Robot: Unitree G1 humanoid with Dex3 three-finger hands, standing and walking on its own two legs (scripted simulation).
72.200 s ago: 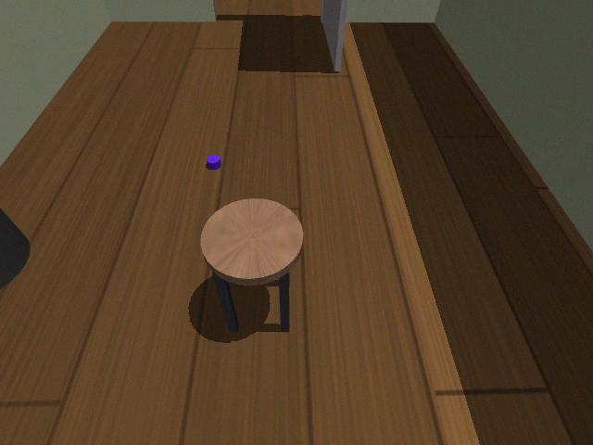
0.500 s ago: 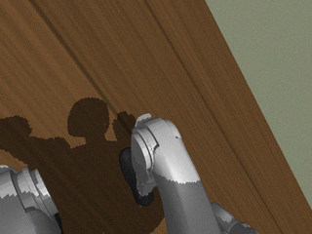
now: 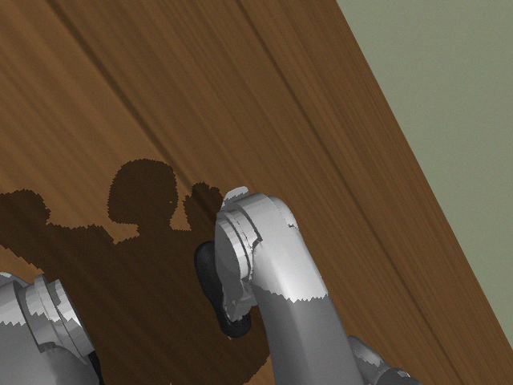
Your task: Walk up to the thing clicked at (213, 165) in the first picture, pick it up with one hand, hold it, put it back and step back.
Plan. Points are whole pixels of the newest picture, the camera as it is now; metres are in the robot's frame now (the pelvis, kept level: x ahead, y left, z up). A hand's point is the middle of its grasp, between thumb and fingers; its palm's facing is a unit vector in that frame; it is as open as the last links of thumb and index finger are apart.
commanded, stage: open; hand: left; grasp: from above
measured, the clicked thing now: out of the picture +0.47 +0.36 -0.28
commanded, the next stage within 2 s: withdraw in 0.08 s
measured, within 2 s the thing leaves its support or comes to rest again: neither
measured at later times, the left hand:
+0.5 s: hand out of the picture +0.49 +0.38 -0.19, palm faces -0.31 -0.13 -0.94, open 14.0 cm
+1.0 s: hand out of the picture +0.45 +0.36 -0.10, palm faces -0.48 -0.13 -0.87, open 13.4 cm
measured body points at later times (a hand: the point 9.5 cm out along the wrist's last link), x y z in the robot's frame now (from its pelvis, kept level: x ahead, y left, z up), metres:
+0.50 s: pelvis +0.01 +0.00 +0.00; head +0.27 +0.14 +0.34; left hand +0.50 +0.38 -0.14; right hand +0.06 -0.25 -0.05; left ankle +0.06 +0.12 -0.27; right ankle +0.13 -0.14 -0.27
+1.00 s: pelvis -0.01 -0.01 +0.04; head +0.22 +0.11 +0.41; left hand +0.47 +0.36 -0.05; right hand +0.09 -0.29 -0.03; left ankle +0.06 +0.12 -0.27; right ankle +0.13 -0.14 -0.27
